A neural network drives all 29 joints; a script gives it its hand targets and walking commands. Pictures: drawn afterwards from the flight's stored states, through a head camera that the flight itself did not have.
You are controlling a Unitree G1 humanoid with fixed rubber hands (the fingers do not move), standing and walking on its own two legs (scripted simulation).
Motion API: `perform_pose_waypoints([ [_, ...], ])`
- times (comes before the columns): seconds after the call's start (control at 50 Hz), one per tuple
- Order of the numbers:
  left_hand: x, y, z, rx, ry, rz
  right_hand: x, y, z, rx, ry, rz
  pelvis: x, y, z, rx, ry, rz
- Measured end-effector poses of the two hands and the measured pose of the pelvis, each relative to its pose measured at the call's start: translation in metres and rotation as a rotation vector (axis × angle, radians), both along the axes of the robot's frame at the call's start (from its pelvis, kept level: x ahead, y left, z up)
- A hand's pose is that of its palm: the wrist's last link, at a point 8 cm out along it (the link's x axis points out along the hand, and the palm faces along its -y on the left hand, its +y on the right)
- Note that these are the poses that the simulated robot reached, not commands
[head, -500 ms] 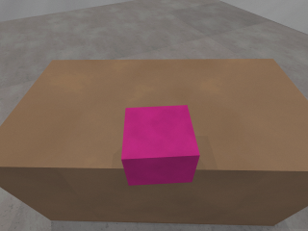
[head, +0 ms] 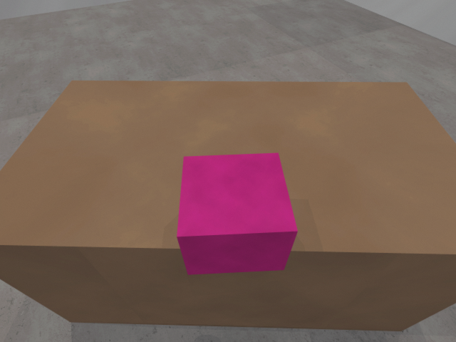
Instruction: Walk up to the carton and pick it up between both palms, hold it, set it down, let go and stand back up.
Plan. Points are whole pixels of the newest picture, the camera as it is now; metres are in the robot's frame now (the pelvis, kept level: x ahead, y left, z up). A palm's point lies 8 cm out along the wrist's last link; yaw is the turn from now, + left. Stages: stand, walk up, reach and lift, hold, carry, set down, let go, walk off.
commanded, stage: walk up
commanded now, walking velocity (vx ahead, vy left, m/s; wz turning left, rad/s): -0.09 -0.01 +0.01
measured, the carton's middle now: (233, 213) +0.39 +0.00 -0.01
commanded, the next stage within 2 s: none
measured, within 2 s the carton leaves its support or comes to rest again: neither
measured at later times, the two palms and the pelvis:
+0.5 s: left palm out of the picture -0.06 +0.22 -0.15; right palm out of the picture -0.08 -0.18 -0.14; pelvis -0.04 +0.02 +0.00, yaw +0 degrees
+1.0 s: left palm out of the picture -0.07 +0.18 -0.15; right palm out of the picture -0.03 -0.21 -0.14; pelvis -0.01 +0.00 +0.00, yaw +1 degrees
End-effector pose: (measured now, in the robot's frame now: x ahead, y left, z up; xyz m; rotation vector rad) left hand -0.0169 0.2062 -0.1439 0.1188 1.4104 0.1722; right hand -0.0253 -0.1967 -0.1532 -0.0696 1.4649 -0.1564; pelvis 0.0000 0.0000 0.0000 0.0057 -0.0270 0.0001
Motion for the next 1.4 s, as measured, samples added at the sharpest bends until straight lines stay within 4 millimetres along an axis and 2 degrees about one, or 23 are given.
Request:
perform_pose_waypoints([
  [0.16, -0.001, 0.013, -0.006, 0.031, -0.026, -0.019, -0.007, -0.01, -0.003, -0.031, -0.039, -0.002, -0.021, -0.002, -0.006, -0.002, -0.008, 0.003],
  [0.28, -0.016, 0.009, -0.003, 0.019, -0.049, 0.003, -0.019, -0.014, -0.002, -0.03, -0.033, 0.012, -0.033, -0.001, -0.005, -0.007, -0.017, 0.012],
  [0.42, -0.04, 0.007, -0.007, -0.038, 0.012, 0.019, -0.042, 0.0, 0.006, -0.023, 0.005, 0.009, -0.034, 0.009, -0.001, -0.013, -0.021, 0.01],
  [0.56, -0.052, 0.016, -0.006, -0.047, 0.063, 0.004, -0.058, 0.02, 0.011, -0.006, 0.035, -0.008, -0.036, 0.017, 0.002, -0.011, -0.004, 0.005],
  [0.7, -0.064, 0.016, 0.002, -0.014, 0.091, 0.003, -0.046, 0.017, 0.006, 0.016, 0.013, -0.015, -0.036, 0.01, 0.002, -0.011, 0.012, 0.008],
  [0.84, -0.075, -0.006, 0.003, -0.026, 0.102, 0.041, -0.021, -0.006, 0.004, 0.0, -0.028, 0.015, -0.029, -0.002, 0.002, -0.019, 0.01, 0.013],
  [0.96, -0.065, -0.026, -0.001, -0.073, 0.101, 0.053, -0.005, -0.012, 0.008, -0.014, -0.04, 0.032, -0.018, -0.005, 0.003, -0.018, 0.008, 0.017],
  [1.08, -0.041, -0.03, 0.0, -0.09, 0.063, 0.044, -0.002, -0.005, 0.009, -0.006, -0.003, 0.03, -0.006, -0.003, 0.005, -0.012, 0.012, 0.017],
  [1.22, -0.013, -0.009, 0.0, -0.033, 0.023, 0.018, -0.001, 0.003, 0.003, 0.001, 0.013, 0.002, -0.001, 0.001, 0.002, 0.0, 0.017, 0.009],
  [1.32, 0.001, 0.01, -0.001, 0.024, -0.017, 0.007, 0.001, 0.0, -0.005, -0.01, -0.002, -0.002, -0.008, 0.004, -0.004, 0.004, 0.013, 0.01],
  [1.4, 0.005, 0.021, -0.004, 0.049, -0.039, 0.003, 0.003, -0.003, -0.008, -0.021, -0.029, 0.003, -0.016, 0.005, -0.008, 0.005, 0.008, 0.012],
])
